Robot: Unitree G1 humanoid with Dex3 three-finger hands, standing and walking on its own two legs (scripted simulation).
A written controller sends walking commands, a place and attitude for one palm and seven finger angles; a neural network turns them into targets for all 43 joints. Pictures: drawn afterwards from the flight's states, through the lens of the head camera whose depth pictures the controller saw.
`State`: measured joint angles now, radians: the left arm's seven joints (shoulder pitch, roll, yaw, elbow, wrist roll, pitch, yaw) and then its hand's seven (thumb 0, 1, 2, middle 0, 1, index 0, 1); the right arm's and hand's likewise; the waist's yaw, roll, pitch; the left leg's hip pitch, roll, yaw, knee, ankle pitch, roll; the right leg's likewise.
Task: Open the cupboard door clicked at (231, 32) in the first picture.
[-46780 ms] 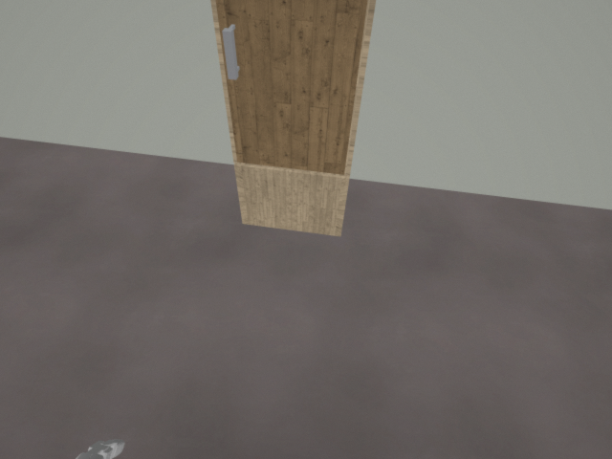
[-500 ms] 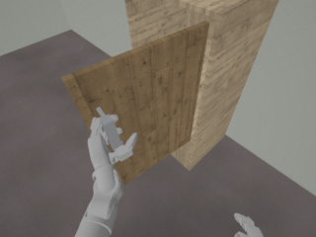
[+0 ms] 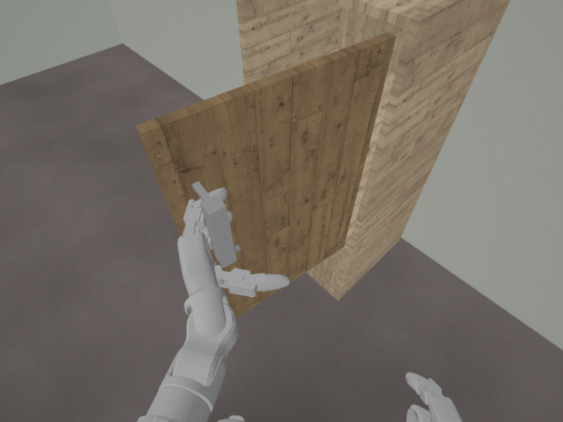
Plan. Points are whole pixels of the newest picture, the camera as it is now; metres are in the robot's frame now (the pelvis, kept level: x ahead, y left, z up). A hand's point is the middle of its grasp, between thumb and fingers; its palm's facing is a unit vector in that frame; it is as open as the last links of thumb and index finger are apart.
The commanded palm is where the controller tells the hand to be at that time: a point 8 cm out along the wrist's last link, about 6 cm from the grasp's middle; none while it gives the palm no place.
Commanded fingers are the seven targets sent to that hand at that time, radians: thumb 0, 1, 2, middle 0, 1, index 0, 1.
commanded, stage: slide the hand sideways off the handle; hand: left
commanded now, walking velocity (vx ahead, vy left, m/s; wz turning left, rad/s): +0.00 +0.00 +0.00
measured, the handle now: (213, 224) +0.38 +0.12 +0.07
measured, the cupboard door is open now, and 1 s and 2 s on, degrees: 82 84 84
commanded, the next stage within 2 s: draw the hand back to the body in 1.28 s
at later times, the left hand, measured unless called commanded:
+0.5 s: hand (234, 272) +0.30 +0.08 +0.07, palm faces -0.11 -0.99 +0.02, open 15.9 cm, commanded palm +0.28 +0.15 +0.06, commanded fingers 0.00 -0.50 0.30 -0.15 -0.30 -0.15 -0.30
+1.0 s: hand (198, 299) +0.26 +0.13 +0.06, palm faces -0.05 -1.00 -0.05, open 16.1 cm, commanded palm +0.24 +0.20 +0.06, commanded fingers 0.00 -0.50 0.30 -0.15 -0.30 -0.15 -0.30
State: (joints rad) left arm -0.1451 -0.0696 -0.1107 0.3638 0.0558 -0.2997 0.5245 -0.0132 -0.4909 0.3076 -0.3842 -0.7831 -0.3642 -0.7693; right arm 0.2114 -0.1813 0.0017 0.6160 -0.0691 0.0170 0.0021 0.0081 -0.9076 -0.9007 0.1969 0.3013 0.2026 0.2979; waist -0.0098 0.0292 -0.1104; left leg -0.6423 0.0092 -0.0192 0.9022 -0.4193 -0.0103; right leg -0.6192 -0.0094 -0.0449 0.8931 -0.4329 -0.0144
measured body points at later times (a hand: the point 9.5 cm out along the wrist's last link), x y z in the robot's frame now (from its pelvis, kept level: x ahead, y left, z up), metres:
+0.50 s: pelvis -0.01 +0.01 +0.00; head +0.02 +0.01 +0.45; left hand +0.30 +0.14 +0.07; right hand +0.14 -0.21 -0.09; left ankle +0.02 +0.12 -0.69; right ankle +0.01 -0.11 -0.69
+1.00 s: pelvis +0.01 -0.01 +0.00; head +0.04 -0.03 +0.45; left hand +0.26 +0.18 +0.07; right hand +0.18 -0.24 -0.09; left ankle +0.02 +0.12 -0.69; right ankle +0.01 -0.11 -0.69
